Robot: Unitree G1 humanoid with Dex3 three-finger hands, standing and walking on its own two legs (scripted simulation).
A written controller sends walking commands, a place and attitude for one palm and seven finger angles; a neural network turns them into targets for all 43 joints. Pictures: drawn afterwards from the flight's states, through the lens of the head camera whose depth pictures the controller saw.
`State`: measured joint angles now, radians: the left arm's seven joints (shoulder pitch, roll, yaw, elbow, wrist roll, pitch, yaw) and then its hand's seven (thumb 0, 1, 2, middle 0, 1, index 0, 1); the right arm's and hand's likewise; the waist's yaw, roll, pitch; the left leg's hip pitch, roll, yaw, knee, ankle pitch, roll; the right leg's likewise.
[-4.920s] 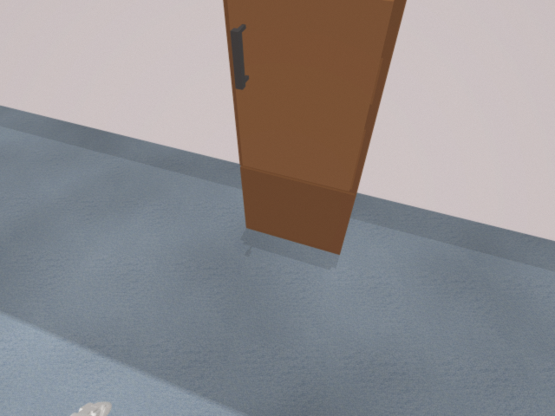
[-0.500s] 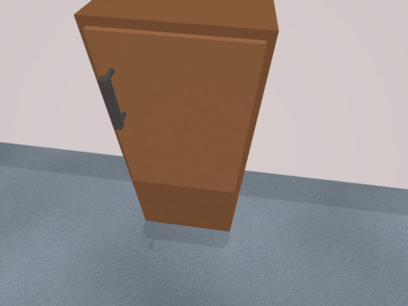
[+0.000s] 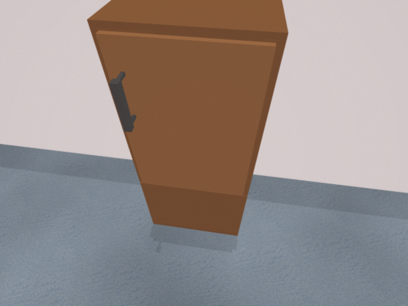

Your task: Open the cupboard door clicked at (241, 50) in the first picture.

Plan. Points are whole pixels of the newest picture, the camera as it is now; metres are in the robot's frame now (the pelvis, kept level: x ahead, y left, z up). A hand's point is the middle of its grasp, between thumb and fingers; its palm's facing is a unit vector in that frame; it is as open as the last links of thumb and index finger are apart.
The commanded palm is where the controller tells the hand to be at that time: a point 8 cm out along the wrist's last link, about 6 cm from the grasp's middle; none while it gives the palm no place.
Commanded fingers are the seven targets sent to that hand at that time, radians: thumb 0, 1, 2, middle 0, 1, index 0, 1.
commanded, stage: look again from close up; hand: left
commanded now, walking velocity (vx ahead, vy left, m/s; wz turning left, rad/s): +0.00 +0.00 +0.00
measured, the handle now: (125, 102) +0.59 +0.25 +0.07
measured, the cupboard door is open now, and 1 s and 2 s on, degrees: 0 0 0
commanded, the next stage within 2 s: raise the hand with hooked fingers in 0.22 s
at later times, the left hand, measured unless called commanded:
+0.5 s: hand (115, 269) +0.19 +0.19 -0.03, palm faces +0.22 -0.97 -0.09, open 7.6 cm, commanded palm +0.12 +0.25 -0.05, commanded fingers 0.00 0.67 0.80 -0.22 -0.45 -0.22 -0.45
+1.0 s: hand (102, 267) +0.19 +0.21 -0.01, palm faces -0.12 -0.99 -0.05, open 10.2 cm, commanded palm +0.16 +0.27 +0.00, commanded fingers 0.00 0.08 0.55 -0.26 -0.82 -0.26 -0.82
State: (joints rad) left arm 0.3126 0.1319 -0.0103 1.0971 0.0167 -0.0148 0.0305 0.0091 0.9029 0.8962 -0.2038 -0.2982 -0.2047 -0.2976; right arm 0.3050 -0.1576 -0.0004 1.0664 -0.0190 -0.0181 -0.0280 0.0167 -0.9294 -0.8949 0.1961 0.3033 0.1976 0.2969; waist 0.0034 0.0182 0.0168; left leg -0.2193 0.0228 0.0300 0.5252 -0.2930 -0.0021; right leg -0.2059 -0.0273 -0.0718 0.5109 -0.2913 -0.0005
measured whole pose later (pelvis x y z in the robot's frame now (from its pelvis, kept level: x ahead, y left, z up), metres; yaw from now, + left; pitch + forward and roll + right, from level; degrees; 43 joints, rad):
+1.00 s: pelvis -0.03 -0.01 -0.07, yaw +1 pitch +10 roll -3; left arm 0.28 0.33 0.29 0.08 -0.34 -0.30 -0.50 0.01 0.30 0.64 -0.25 -0.68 -0.25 -0.68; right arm 0.21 -0.20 0.03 0.57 0.04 -0.24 -0.07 0.02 -0.90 -0.89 0.20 0.30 0.20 0.30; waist 0.01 0.02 -0.08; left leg -0.77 0.07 -0.04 1.08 -0.49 -0.03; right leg -0.71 -0.01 -0.12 1.01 -0.48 -0.03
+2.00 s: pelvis -0.01 +0.01 -0.02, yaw +0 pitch +5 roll -2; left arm -0.12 0.49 0.45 0.42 -0.36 -0.11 -0.60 -0.01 -0.50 0.30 -0.30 -1.20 -0.30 -1.20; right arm 0.28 -0.28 0.06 0.57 0.05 -0.21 -0.10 0.02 -0.90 -0.89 0.20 0.30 0.20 0.30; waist 0.01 0.03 -0.04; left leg -0.46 0.03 0.01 0.75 -0.38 0.01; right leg -0.42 -0.02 -0.08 0.69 -0.35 0.01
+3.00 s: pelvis -0.02 +0.00 -0.03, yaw -1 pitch +9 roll -1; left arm -0.47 0.59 0.49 0.86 -0.29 -0.20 -0.65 -0.01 -0.50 0.30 -0.30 -1.20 -0.30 -1.20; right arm 0.34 -0.32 0.04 0.59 0.05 -0.15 -0.09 0.01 -0.90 -0.89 0.20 0.30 0.20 0.30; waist -0.05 0.01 -0.05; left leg -0.55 0.05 0.02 0.77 -0.37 -0.01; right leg -0.53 -0.01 -0.07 0.74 -0.36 -0.01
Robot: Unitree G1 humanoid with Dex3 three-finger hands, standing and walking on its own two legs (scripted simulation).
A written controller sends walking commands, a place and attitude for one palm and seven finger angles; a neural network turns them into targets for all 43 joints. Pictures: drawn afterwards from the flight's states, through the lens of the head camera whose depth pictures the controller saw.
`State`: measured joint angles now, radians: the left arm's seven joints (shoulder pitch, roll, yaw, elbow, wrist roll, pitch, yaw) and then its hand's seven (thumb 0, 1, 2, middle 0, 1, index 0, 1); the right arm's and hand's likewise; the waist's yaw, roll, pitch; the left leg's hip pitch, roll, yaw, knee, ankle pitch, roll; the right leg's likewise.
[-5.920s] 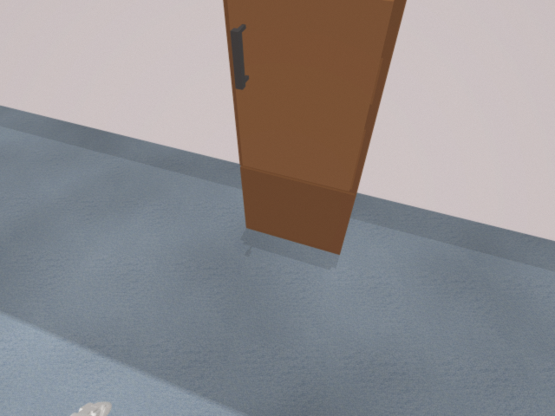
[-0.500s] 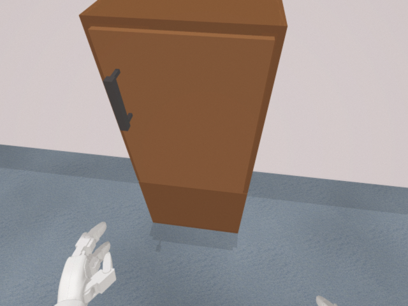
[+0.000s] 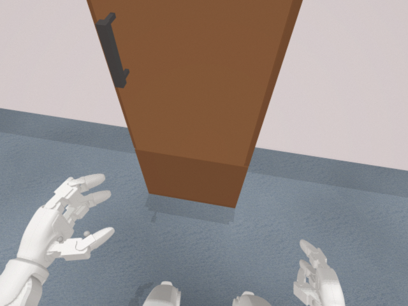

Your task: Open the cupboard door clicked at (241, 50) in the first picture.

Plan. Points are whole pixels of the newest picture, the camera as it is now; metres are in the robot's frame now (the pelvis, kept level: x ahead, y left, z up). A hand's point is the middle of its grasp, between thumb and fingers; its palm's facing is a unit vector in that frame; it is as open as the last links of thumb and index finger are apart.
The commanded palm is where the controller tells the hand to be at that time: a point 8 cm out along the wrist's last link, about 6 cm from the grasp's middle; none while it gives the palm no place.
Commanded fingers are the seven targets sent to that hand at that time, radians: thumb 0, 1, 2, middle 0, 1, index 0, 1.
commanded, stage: raise the hand with hooked fingers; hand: left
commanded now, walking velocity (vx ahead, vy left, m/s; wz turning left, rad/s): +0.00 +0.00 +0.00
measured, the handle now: (116, 52) +0.62 +0.26 +0.14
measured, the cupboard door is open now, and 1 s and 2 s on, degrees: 0 0 0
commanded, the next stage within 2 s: move the hooked fingers beside the handle in 1.42 s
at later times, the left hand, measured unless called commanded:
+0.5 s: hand (52, 195) +0.26 +0.27 +0.10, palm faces -0.07 -1.00 -0.06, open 13.1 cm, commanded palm +0.24 +0.32 +0.12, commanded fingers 0.00 -0.50 0.30 -0.30 -1.20 -0.30 -1.20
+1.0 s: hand (34, 149) +0.32 +0.30 +0.15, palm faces -0.06 -1.00 -0.04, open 14.0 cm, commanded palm +0.28 +0.34 +0.16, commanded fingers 0.00 -0.50 0.30 -0.30 -1.20 -0.30 -1.20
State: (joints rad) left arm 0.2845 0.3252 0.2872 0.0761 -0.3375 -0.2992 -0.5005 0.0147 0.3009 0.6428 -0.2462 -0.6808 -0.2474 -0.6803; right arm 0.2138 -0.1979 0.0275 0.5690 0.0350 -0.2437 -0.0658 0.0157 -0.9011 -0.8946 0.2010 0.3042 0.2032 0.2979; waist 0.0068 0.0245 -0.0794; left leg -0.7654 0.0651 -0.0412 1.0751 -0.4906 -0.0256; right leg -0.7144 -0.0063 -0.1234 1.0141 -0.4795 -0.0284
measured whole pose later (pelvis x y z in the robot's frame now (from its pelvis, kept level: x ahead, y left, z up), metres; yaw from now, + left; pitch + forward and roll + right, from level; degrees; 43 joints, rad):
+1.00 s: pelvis +0.02 +0.02 +0.05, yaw +0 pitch +5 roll -2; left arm -0.12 0.49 0.45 0.42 -0.36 -0.11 -0.60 -0.01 -0.50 0.30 -0.30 -1.20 -0.30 -1.20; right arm 0.28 -0.28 0.06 0.57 0.05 -0.21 -0.10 0.02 -0.90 -0.89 0.20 0.30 0.20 0.30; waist 0.01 0.03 -0.04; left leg -0.46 0.03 0.01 0.75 -0.38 0.01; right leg -0.42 -0.02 -0.08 0.69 -0.35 0.01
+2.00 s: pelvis +0.02 +0.01 +0.04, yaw -2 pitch +9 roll -1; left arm -0.47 0.59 0.49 0.86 -0.29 -0.20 -0.65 -0.01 -0.50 0.30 -0.30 -1.20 -0.30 -1.20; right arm 0.34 -0.32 0.04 0.59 0.05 -0.15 -0.09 0.01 -0.90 -0.89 0.20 0.30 0.20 0.30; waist -0.05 0.01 -0.05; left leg -0.55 0.05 0.02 0.77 -0.37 -0.01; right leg -0.53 -0.01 -0.07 0.74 -0.36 -0.01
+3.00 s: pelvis +0.02 +0.03 +0.02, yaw -4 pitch +21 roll -4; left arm -1.06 0.94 0.55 1.34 -0.08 -0.23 -0.64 -0.01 -0.50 0.30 -0.30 -1.20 -0.30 -1.20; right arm 0.41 -0.32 0.08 0.58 0.03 0.08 -0.07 0.01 -0.90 -0.89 0.20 0.30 0.20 0.30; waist -0.20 0.01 -0.05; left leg -0.88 0.08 0.01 0.95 -0.43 0.02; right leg -0.82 0.01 -0.07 0.83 -0.37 0.01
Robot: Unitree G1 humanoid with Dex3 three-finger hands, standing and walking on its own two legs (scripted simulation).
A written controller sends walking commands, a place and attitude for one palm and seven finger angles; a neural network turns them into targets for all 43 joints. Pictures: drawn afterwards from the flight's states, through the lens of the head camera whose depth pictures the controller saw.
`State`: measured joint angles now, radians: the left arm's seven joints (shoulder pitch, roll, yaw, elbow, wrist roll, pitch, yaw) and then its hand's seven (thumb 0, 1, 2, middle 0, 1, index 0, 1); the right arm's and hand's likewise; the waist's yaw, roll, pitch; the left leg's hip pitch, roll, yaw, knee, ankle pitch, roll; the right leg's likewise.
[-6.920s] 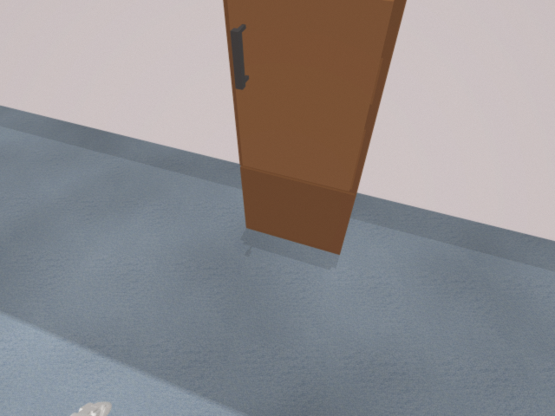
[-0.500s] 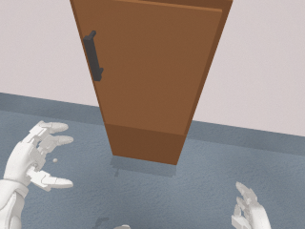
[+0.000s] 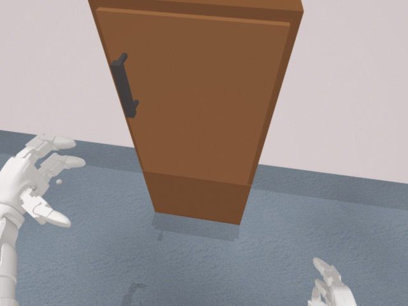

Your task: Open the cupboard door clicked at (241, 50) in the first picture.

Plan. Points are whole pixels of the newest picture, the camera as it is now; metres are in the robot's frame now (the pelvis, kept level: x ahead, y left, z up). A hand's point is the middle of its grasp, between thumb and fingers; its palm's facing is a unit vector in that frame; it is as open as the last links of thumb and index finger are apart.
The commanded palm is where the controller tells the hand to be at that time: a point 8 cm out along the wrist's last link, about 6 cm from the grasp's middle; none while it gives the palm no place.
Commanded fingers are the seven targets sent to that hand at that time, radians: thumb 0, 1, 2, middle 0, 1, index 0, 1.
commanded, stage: raise the hand with hooked fingers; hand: left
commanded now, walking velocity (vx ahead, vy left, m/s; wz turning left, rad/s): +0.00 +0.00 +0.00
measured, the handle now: (127, 86) +0.60 +0.24 +0.09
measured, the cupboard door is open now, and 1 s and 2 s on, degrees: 0 0 0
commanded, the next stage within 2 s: move the hooked fingers beside the handle in 0.42 s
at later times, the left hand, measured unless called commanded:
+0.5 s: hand (70, 184) +0.29 +0.26 +0.11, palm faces -0.06 -1.00 -0.04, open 14.0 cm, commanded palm +0.26 +0.31 +0.11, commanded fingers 0.00 -0.50 0.30 -0.30 -1.20 -0.30 -1.20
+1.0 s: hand (80, 150) +0.37 +0.27 +0.10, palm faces -0.07 -1.00 +0.00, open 14.0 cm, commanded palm +0.35 +0.32 +0.10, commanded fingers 0.00 -0.50 0.30 -0.30 -1.20 -0.30 -1.20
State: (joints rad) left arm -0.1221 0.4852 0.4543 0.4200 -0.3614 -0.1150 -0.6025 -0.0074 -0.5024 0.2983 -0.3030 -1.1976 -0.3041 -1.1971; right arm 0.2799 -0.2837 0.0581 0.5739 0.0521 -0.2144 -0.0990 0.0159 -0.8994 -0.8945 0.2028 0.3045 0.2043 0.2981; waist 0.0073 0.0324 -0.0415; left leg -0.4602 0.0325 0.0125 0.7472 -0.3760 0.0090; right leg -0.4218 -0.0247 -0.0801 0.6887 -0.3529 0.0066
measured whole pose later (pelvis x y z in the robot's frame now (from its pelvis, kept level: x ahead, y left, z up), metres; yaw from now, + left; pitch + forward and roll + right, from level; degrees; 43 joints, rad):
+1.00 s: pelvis -0.01 -0.01 -0.01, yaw -1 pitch +9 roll -1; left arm -0.47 0.59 0.49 0.86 -0.29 -0.20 -0.65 -0.01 -0.50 0.30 -0.30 -1.20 -0.30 -1.20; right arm 0.34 -0.32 0.04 0.59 0.05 -0.15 -0.09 0.01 -0.90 -0.89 0.20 0.30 0.20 0.30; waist -0.05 0.01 -0.05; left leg -0.55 0.05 0.02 0.77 -0.37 -0.01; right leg -0.53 -0.01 -0.07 0.74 -0.36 -0.01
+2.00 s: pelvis +0.00 +0.01 -0.03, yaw -3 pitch +21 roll -4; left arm -1.06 0.94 0.55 1.34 -0.08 -0.23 -0.64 -0.01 -0.50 0.30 -0.30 -1.20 -0.30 -1.20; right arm 0.41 -0.32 0.08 0.58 0.03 0.08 -0.07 0.01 -0.90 -0.89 0.20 0.30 0.20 0.30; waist -0.20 0.01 -0.05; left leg -0.88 0.08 0.01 0.95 -0.43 0.02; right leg -0.82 0.01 -0.07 0.83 -0.37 0.01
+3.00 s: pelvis +0.01 +0.01 -0.03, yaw -4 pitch +23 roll -6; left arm -1.08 0.98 0.56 1.33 -0.08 -0.22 -0.65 -0.01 -0.50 0.30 -0.30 -1.20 -0.30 -1.20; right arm 0.41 -0.31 0.09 0.56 0.02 0.12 -0.05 0.00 -0.90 -0.89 0.20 0.30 0.20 0.30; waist -0.20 0.02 -0.06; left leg -0.92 0.09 -0.01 0.98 -0.46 0.02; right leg -0.85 0.03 -0.08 0.83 -0.38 0.02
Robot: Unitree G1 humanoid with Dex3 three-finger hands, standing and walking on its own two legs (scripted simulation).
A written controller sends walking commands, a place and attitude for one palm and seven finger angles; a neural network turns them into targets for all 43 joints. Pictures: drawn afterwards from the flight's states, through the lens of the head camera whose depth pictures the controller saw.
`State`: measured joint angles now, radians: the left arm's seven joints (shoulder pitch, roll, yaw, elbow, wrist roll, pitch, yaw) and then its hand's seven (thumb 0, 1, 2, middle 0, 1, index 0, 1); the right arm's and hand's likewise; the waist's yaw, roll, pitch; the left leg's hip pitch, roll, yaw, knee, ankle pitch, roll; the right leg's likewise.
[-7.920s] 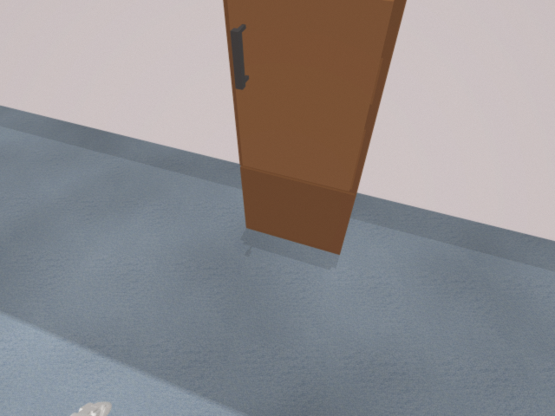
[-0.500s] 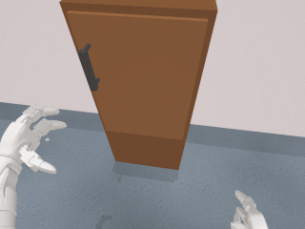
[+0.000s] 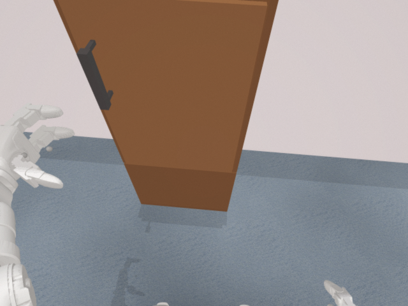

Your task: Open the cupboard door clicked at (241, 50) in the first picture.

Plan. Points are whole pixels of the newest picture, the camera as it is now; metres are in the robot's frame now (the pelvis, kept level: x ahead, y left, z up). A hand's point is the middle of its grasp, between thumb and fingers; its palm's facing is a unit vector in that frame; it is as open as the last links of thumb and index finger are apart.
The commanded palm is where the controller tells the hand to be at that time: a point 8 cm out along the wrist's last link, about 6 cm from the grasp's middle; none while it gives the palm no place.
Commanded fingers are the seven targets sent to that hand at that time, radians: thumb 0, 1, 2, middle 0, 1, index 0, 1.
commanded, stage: move the hooked fingers beside the handle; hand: left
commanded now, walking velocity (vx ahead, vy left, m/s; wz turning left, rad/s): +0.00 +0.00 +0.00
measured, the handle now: (98, 76) +0.60 +0.27 +0.10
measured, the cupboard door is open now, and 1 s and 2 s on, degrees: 0 0 0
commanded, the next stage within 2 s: slide the fingers in behind the handle in 1.92 s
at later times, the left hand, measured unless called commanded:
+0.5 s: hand (56, 117) +0.45 +0.31 +0.11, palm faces -0.06 -1.00 -0.01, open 14.0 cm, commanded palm +0.43 +0.36 +0.10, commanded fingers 0.00 -0.50 0.30 -0.30 -1.20 -0.30 -1.20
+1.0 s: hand (63, 93) +0.52 +0.32 +0.11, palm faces -0.05 -1.00 +0.00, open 14.0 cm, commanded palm +0.52 +0.36 +0.10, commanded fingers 0.00 -0.50 0.30 -0.30 -1.20 -0.30 -1.20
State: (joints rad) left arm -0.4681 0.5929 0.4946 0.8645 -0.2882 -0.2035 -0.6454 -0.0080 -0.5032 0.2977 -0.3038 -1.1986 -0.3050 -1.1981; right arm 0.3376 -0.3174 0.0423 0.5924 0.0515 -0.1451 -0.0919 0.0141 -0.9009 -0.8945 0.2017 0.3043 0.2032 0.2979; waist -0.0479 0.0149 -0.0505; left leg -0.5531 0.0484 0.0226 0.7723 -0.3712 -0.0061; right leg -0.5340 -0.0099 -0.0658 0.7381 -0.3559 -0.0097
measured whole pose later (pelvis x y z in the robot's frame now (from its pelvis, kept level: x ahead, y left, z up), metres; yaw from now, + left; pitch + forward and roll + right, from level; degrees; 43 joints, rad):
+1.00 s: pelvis +0.00 +0.02 -0.02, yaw -2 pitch +21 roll -4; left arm -1.06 0.94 0.55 1.34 -0.08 -0.23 -0.64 -0.01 -0.50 0.30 -0.30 -1.20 -0.30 -1.20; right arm 0.41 -0.32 0.08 0.58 0.03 0.08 -0.07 0.01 -0.90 -0.89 0.20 0.30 0.20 0.30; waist -0.20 0.01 -0.05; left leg -0.88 0.08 0.01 0.95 -0.43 0.02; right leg -0.82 0.01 -0.07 0.83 -0.37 0.01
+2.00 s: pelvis +0.01 +0.03 -0.03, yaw -2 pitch +23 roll -6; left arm -1.08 0.98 0.56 1.33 -0.08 -0.22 -0.65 -0.01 -0.50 0.30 -0.30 -1.20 -0.30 -1.20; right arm 0.41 -0.31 0.09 0.56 0.02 0.12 -0.05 0.00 -0.90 -0.89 0.20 0.30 0.20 0.30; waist -0.20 0.02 -0.06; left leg -0.92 0.09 -0.01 0.98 -0.46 0.02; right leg -0.85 0.03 -0.08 0.83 -0.38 0.02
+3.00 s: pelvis +0.02 +0.02 -0.02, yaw -2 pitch +22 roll -5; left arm -1.01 0.78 0.48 1.24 -0.09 -0.24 -0.50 -0.01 -0.50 0.30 -0.30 -1.20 -0.30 -1.20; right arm 0.43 -0.29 0.06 0.58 0.00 0.10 -0.03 0.01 -0.90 -0.89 0.20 0.30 0.20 0.30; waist -0.20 0.03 -0.08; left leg -0.87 0.08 0.01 0.94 -0.45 0.02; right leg -0.80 0.02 -0.07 0.80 -0.38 0.02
